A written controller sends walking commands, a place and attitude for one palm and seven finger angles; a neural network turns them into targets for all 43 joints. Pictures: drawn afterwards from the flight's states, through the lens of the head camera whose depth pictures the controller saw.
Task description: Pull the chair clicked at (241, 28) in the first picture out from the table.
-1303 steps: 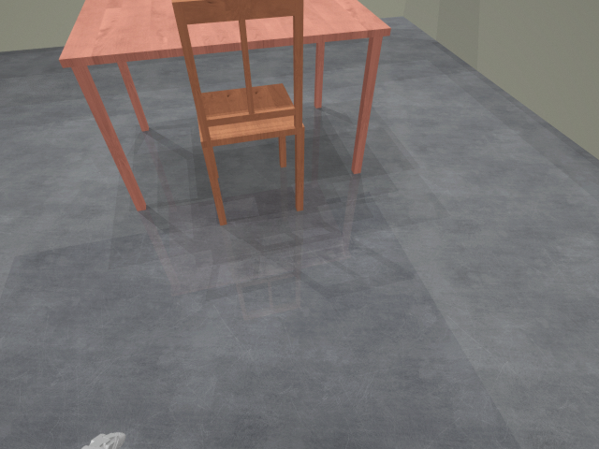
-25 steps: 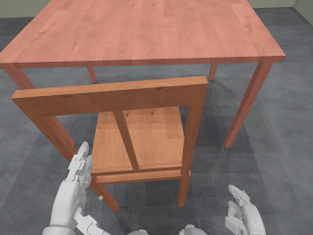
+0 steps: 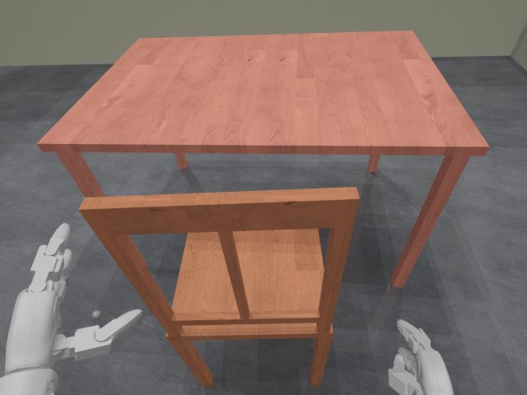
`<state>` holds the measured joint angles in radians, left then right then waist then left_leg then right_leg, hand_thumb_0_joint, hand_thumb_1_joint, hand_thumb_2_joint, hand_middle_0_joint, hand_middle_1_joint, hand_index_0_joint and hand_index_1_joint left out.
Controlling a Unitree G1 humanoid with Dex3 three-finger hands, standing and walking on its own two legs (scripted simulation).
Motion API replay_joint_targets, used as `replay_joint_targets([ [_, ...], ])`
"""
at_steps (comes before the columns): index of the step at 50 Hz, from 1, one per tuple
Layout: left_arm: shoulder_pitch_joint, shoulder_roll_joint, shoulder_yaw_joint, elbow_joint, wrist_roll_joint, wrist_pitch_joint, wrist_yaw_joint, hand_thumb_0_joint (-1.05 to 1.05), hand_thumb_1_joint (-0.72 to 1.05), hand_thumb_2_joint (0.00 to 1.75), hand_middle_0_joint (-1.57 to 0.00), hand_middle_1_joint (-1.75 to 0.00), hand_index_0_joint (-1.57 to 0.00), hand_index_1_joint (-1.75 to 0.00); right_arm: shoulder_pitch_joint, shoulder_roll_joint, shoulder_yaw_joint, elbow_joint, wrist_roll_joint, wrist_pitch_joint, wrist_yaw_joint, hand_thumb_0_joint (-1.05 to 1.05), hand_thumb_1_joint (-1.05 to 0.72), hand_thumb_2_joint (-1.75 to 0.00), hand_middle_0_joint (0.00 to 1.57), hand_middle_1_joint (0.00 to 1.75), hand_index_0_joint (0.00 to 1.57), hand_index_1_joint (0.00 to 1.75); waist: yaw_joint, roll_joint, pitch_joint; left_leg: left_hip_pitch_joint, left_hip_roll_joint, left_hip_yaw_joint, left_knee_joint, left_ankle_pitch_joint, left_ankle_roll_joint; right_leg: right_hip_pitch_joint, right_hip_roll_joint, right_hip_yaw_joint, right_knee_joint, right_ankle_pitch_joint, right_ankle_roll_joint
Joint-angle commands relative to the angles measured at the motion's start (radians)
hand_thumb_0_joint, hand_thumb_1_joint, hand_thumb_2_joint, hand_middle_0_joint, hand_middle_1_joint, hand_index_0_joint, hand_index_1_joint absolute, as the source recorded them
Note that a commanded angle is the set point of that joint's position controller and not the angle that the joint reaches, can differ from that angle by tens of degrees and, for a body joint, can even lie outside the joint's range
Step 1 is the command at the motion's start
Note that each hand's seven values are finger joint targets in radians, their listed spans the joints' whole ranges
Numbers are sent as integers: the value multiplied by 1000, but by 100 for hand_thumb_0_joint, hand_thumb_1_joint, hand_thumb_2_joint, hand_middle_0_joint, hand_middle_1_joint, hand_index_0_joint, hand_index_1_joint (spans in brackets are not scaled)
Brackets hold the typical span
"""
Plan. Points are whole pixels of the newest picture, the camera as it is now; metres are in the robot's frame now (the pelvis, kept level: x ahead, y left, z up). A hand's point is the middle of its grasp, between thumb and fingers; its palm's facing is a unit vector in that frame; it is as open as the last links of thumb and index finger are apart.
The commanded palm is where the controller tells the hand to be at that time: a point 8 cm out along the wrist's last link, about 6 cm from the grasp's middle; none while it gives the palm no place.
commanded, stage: draw the hand back to the body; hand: left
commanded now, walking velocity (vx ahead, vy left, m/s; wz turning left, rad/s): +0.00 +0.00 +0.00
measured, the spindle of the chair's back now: (236, 278) +0.33 +0.10 -0.05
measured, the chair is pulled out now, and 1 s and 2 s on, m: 0.21 0.21 0.21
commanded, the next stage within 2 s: step back with the hand held close in 0.64 s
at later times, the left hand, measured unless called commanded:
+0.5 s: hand (46, 292) +0.19 +0.27 +0.15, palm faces +0.43 -0.82 -0.39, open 7.6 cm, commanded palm +0.14 +0.32 +0.18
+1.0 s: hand (27, 280) +0.19 +0.28 +0.18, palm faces +0.38 -0.77 -0.51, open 7.4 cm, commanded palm +0.13 +0.32 +0.19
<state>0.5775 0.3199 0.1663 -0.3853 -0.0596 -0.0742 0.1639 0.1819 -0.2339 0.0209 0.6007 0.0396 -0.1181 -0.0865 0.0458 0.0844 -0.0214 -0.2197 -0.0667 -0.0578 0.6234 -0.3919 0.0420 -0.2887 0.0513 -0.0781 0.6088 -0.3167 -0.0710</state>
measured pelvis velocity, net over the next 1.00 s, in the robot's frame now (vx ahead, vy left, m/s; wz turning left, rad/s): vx -0.01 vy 0.03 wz -0.01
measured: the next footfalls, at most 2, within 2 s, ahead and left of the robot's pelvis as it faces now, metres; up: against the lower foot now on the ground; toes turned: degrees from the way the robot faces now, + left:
none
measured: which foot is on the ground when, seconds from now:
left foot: down 0.00-1.00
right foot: down 0.00-1.00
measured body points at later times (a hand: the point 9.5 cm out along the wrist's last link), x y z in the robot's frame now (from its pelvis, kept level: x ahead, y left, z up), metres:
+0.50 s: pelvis +0.00 +0.02 +0.01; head +0.00 -0.01 +0.46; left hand +0.16 +0.31 +0.17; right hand +0.20 -0.20 -0.08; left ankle -0.04 +0.10 -0.73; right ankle +0.01 -0.07 -0.73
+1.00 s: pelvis -0.01 +0.03 +0.01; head +0.01 +0.00 +0.46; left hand +0.16 +0.32 +0.21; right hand +0.18 -0.21 -0.08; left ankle -0.04 +0.10 -0.73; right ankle +0.01 -0.07 -0.73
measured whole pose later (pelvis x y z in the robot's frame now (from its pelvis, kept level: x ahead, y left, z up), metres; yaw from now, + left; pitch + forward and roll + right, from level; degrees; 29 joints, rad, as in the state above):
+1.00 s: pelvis -0.01 +0.03 +0.01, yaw -1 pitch +0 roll +0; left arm 0.54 0.39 0.39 -0.44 -0.07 -0.17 0.12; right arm 0.14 -0.24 0.00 0.61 0.02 -0.08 -0.04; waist 0.02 0.08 0.05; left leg -0.16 -0.09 -0.04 0.45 -0.27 0.07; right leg -0.23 0.03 -0.05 0.44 -0.20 -0.03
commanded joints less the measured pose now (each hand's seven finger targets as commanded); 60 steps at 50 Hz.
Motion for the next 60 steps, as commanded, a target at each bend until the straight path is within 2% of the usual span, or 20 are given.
replay_joint_targets([
  [1, -42, 151, 140, -220, -1, -76, -2, 0, 47, 69, -14, -21, -14, -21, -131, -78, -37, -135, -5, -66, 0, 0, -90, -90, 20, 30, 20, 30, 7, -73, -70, -8, 62, -12, -131, 358, 1, 162, -83, 71, -142, 270, 48],
  [7, -120, 232, 260, -247, -11, -81, 1, 0, 68, 80, -17, -26, -17, -26, -162, -78, -31, -109, -7, -73, 5, 0, -90, -90, 20, 30, 20, 30, 15, -15, -36, 21, 65, -16, -180, 368, -10, 204, -76, 75, -187, 276, 40],
  [12, -133, 244, 312, -260, -22, -89, -1, 0, 86, 88, -19, -29, -19, -29, -163, -77, -34, -92, -5, -78, 13, 0, -90, -90, 20, 30, 20, 30, 18, 11, -54, 63, 71, -16, -200, 433, -16, 241, -75, 70, -207, 323, 37],
  [17, -77, 133, 233, -129, -28, -79, -30, 0, 90, 90, -20, -30, -20, -30, -163, -84, -50, -76, -4, -62, 32, 0, -90, -90, 20, 30, 20, 30, 9, -77, 19, 55, 80, -16, -220, 453, -15, 210, -71, 56, -223, 315, 42],
  [20, -119, 172, 252, -181, -29, -95, -32, 0, 90, 90, -20, -30, -20, -30, -155, -92, -57, -85, -6, -55, 35, 0, -90, -90, 20, 30, 20, 30, 12, -77, -31, 68, 78, -15, -226, 438, -13, 232, -75, 54, -220, 305, 44],
  [24, -152, 242, 297, -284, -24, -106, -15, 0, 90, 90, -20, -30, -20, -30, -159, -90, -48, -96, -8, -71, 29, 0, -90, -90, 20, 30, 20, 30, 19, 19, -100, 89, 78, -24, -238, 432, -23, 270, -78, 62, -222, 281, 38],
  [27, -140, 257, 314, -289, -17, -97, -4, 0, 90, 90, -20, -30, -20, -30, -167, -90, -44, -88, -8, -82, 25, 0, -90, -90, 20, 30, 20, 30, 22, 25, -71, 82, 80, -27, -245, 436, -29, 267, -73, 64, -232, 281, 33],
  [32, -126, 199, 282, -206, -18, -93, -12, 0, 90, 90, -20, -30, -20, -30, -169, -88, -48, -74, -6, -80, 29, 0, -90, -90, 20, 30, 20, 30, 16, 3, 22, 58, 83, -33, -264, 376, -29, 228, -65, 57, -246, 225, 31],
  [36, -124, 182, 267, -191, -25, -104, -22, 0, 90, 90, -20, -30, -20, -30, -160, -91, -55, -80, -6, -74, 33, 0, -90, -90, 20, 30, 20, 30, 15, -50, 2, 60, 86, -33, -268, 361, -25, 231, -65, 56, -239, 213, 36],
  [37, -116, 182, 265, -189, -21, -101, -25, 0, 90, 90, -20, -30, -20, -30, -167, -93, -55, -81, -4, -75, 36, 0, -90, -90, 20, 30, 20, 30, 16, -30, 17, 51, 86, -36, -271, 354, -28, 225, -62, 58, -240, 201, 33],
  [38, -212, 203, 252, -299, -22, -119, -23, 0, 90, 90, -20, -30, -20, -30, -162, -100, -49, -94, -4, -84, 38, 0, -90, -90, 20, 30, 20, 30, 9, 8, -31, 76, 86, -42, -272, 361, -30, 238, -68, 59, -237, 208, 33],
  [39, -383, 441, 474, -404, -26, -175, -8, 0, 90, 90, -20, -30, -20, -30, -128, -123, -49, -131, 3, -76, 28, 0, -90, -90, 20, 30, 20, 30, -9, 3, 35, -30, 135, -108, -279, 255, 13, 222, -116, 167, -245, 265, 45],
  [41, -205, 316, 400, -270, -24, -176, -15, 0, 90, 90, -20, -30, -20, -30, -143, -99, -46, -108, -6, -67, 25, 0, -90, -90, 20, 30, 20, 30, -12, -49, 33, -18, 128, -110, -259, 243, 10, 186, -146, 188, -246, 279, 36],
  [44, -63, 217, 331, -209, -20, -160, -32, 0, 90, 90, -20, -30, -20, -30, -134, -111, -49, -118, -13, -43, 30, 0, -90, -90, 20, 30, 20, 30, -18, 42, -21, -5, 145, -112, -255, 385, -1, 192, -140, 149, -203, 328, 40],
  [46, 0, 195, 315, -198, -15, -142, -37, 0, 90, 90, -20, -30, -20, -30, -130, -116, -61, -125, -16, -19, 32, 0, -90, -90, 20, 30, 20, 30, -17, 50, -65, -4, 164, -115, -246, 513, -5, 202, -133, 125, -169, 362, 47],
  [48, 37, 200, 321, -198, -13, -133, -38, 0, 90, 90, -20, -30, -20, -30, -133, -111, -68, -133, -17, 0, 31, 0, -90, -90, 20, 30, 20, 30, -17, 5, -103, 5, 174, -114, -232, 593, -11, 207, -134, 114, -153, 377, 48],
  [51, 33, 248, 360, -265, -13, -126, -32, 0, 90, 90, -20, -30, -20, -30, -139, -116, -83, -153, -11, 25, 21, 0, -90, -90, 20, 30, 20, 30, -23, -88, -140, -31, 179, -124, -200, 571, -9, 216, -150, 128, -128, 409, 36],
  [55, 19, 296, 393, -336, -18, -129, -14, 0, 90, 90, -20, -30, -20, -30, -137, -110, -86, -161, -3, 28, 5, 0, -90, -90, 20, 30, 20, 30, -27, -82, -163, -67, 174, -132, -158, 489, -1, 194, -179, 162, -104, 408, 23],
  [57, 12, 309, 400, -349, -19, -127, -4, 0, 90, 90, -20, -30, -20, -30, -142, -111, -83, -156, -3, 27, 0, 0, -90, -90, 20, 30, 20, 30, -30, -25, -154, -83, 169, -135, -150, 431, 4, 166, -184, 190, -109, 368, 15],
  [60, 1, 290, 378, -339, -18, -118, 5, 0, 90, 90, -20, -30, -20, -30, -127, -115, -86, -154, -4, 28, -3, 0, -90, -90, 20, 30, 20, 30, -35, -25, -124, -126, 169, -147, -136, 352, 10, 135, -188, 200, -112, 315, 18],
])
